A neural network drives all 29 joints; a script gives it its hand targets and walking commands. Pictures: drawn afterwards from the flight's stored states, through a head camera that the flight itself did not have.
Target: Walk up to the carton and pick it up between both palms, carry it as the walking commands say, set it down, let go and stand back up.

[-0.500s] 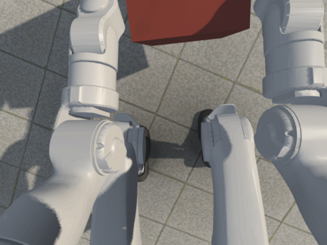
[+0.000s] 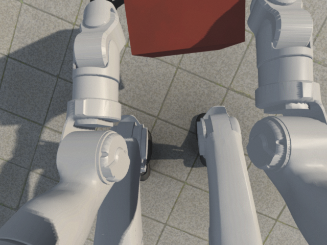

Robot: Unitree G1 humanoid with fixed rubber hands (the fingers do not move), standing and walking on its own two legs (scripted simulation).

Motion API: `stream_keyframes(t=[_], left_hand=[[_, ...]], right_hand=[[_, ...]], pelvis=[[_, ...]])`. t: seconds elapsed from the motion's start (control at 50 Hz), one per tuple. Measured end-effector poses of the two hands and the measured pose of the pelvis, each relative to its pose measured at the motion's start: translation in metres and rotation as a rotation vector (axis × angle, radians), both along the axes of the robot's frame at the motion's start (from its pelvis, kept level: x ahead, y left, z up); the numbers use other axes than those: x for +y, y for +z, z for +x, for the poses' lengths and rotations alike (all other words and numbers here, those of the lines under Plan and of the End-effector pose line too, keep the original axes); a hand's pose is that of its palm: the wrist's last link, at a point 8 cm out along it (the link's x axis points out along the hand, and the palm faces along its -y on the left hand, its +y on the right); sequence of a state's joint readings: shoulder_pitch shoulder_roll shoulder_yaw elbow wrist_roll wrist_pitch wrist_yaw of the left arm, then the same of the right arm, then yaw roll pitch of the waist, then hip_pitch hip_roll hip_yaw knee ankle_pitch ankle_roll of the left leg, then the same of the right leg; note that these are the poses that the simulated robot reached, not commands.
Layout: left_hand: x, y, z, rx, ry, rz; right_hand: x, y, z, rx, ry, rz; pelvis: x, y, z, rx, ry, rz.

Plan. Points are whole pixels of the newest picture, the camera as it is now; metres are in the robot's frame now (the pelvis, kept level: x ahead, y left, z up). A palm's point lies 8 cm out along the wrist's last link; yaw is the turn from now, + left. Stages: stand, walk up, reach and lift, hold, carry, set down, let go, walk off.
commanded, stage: reach and lift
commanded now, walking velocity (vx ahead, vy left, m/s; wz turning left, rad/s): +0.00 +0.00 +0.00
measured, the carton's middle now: out of the picture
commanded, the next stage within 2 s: none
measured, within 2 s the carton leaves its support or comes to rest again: neither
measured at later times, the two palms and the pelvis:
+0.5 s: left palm (86, 0) +0.52 +0.09 -0.04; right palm out of the picture +0.53 -0.17 -0.03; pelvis -0.01 +0.00 +0.05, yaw +0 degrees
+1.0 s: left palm out of the picture +0.50 +0.10 +0.04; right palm out of the picture +0.51 -0.16 +0.05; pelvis +0.00 +0.00 +0.10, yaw -1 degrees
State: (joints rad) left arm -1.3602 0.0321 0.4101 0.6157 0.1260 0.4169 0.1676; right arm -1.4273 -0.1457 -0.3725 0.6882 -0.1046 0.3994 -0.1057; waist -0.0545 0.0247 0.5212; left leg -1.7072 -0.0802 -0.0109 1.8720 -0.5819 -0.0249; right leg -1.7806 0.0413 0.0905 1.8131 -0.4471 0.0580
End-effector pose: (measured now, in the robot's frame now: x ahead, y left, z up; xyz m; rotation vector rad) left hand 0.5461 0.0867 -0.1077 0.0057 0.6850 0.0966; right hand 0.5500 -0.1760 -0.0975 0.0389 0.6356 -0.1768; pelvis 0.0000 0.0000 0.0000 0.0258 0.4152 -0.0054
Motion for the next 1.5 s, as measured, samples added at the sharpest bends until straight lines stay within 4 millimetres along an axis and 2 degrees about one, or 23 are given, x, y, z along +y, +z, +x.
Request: stream_keyframes(t=[0.56, 0.94, 1.04, 1.14, 1.32, 1.5], left_hand=[[0.006, 0.076, -0.025, -0.010, -0.003, 0.004], [0.011, 0.134, -0.040, -0.014, -0.008, 0.009], [0.012, 0.155, -0.045, -0.005, -0.006, 0.011], [0.013, 0.178, -0.052, 0.044, -0.008, 0.015], [0.017, 0.227, -0.064, 0.046, -0.001, 0.015], [0.018, 0.243, -0.068, 0.036, -0.001, -0.003]], right_hand=[[0.007, 0.079, -0.023, -0.016, 0.004, -0.008], [0.011, 0.137, -0.039, -0.024, 0.001, -0.012], [0.013, 0.157, -0.044, -0.016, -0.001, -0.008], [0.014, 0.181, -0.052, 0.032, -0.006, -0.012], [0.018, 0.230, -0.063, 0.028, -0.008, -0.013], [0.019, 0.249, -0.067, 0.018, -0.016, -0.022]], pelvis=[[-0.001, 0.052, -0.008, -0.089, -0.008, -0.005], [0.003, 0.092, -0.001, -0.142, -0.013, -0.012], [0.003, 0.103, 0.006, -0.113, -0.013, -0.013], [0.003, 0.115, 0.026, 0.003, -0.011, -0.013], [0.004, 0.153, 0.056, 0.038, -0.012, -0.018], [0.003, 0.182, 0.073, 0.040, -0.008, -0.026]])
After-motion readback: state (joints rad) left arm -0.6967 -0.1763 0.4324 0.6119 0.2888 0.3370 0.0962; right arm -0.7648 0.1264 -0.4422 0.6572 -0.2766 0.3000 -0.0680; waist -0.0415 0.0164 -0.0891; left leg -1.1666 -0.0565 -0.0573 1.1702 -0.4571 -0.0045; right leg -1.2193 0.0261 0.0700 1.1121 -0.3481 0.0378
